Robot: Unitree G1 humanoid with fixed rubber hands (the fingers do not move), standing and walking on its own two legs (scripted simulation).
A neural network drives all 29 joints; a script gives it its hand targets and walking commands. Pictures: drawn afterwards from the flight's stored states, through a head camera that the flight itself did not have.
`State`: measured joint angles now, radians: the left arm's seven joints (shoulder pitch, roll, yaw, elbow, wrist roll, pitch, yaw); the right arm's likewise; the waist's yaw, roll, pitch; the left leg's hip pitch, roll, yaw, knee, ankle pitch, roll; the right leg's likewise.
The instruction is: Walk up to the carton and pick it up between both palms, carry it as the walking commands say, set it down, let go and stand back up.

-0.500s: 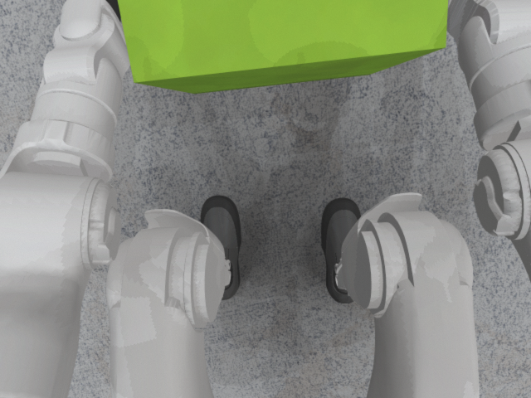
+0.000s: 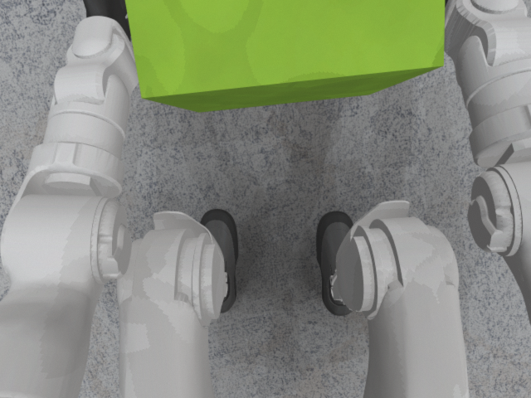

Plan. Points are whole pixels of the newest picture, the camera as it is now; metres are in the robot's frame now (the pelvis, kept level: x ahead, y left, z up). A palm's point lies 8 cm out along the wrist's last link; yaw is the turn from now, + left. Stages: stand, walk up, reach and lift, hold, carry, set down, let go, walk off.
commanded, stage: reach and lift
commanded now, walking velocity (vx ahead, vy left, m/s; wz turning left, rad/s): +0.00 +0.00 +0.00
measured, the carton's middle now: (279, 22) +0.54 -0.01 -0.21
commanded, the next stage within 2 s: none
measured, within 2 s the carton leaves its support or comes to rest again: neither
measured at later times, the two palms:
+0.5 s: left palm out of the picture +0.55 +0.18 -0.08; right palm out of the picture +0.56 -0.20 -0.08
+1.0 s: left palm out of the picture +0.53 +0.19 -0.01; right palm out of the picture +0.54 -0.20 -0.01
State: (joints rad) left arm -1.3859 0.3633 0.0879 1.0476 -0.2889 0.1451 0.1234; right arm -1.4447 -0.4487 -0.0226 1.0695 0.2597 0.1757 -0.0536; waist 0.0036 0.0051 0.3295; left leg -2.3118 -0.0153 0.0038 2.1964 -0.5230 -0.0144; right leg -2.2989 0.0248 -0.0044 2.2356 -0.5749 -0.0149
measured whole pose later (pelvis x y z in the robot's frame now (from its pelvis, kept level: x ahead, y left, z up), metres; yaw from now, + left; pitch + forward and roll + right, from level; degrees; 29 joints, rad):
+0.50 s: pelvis +0.00 +0.00 +0.03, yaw +0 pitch +44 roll +2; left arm -1.30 0.29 0.29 0.86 -0.10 0.30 0.08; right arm -1.35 -0.37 -0.21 0.90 0.07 0.29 -0.01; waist 0.02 0.01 0.12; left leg -2.32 -0.04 -0.01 2.06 -0.51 -0.03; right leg -2.31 0.05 0.01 2.10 -0.55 0.00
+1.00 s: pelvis +0.01 +0.00 +0.09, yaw +0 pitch +49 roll +2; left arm -1.15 0.20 0.40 0.70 0.02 0.39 0.03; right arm -1.21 -0.28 -0.32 0.78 -0.04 0.36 0.03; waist 0.02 0.00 -0.07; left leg -2.23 -0.06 -0.02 1.86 -0.48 -0.04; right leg -2.23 0.07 0.03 1.89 -0.51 0.01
